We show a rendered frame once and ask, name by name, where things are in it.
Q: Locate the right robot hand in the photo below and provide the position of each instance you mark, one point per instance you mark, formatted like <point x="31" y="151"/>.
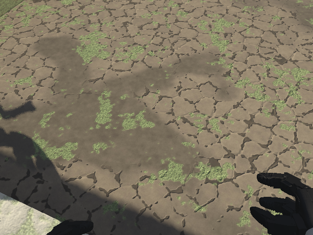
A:
<point x="296" y="216"/>

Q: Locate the left robot hand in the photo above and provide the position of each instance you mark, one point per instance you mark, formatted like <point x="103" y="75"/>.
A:
<point x="77" y="227"/>

